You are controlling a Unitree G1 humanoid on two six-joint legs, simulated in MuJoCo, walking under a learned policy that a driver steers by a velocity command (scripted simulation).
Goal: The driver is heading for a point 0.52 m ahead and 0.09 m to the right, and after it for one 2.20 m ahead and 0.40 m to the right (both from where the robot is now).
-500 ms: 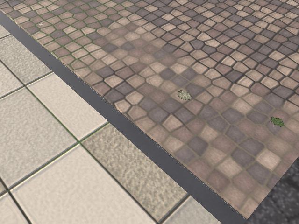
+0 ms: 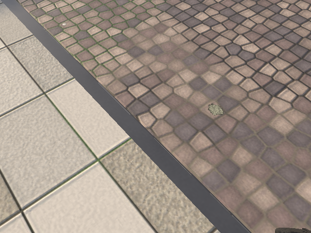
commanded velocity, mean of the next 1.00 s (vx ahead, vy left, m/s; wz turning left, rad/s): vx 0.38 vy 0.00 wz -0.32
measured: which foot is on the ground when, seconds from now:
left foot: up 0.00-0.10, down 0.12-0.70, up 0.72-1.00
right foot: down 0.00-0.14, up 0.16-0.68, down 0.70-1.00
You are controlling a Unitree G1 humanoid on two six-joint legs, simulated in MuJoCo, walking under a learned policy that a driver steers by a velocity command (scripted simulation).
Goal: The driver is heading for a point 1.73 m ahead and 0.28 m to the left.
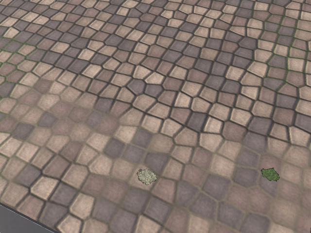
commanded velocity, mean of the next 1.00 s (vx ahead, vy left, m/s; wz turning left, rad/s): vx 0.07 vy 0.00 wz -0.05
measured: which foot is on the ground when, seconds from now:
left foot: up 0.00-0.12, down 0.14-1.00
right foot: down 0.00-1.00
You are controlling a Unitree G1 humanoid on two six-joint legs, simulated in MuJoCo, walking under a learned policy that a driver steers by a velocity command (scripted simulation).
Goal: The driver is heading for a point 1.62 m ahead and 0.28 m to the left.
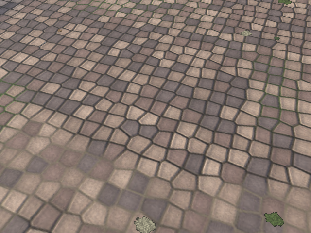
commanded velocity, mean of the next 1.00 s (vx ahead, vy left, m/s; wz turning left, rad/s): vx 0.39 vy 0.00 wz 0.00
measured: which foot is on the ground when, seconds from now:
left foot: down 0.00-0.06, up 0.08-0.42, down 0.44-0.96, up 0.98-1.00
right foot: down 0.00-0.44, up 0.46-0.92, down 0.94-1.00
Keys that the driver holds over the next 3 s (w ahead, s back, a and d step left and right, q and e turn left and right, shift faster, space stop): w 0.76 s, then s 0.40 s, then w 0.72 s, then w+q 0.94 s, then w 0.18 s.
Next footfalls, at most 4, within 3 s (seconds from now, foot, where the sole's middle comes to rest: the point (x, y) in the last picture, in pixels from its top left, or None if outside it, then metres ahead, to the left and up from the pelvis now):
0.44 left None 0.38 0.12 -0.76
0.94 right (190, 208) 0.64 -0.11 -0.76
1.32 left None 0.47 0.10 -0.76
1.86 right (198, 184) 0.76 -0.16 -0.76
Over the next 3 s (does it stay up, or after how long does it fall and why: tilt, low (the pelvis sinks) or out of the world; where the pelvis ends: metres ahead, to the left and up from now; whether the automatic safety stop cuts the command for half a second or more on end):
stays up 1.26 0.04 0.01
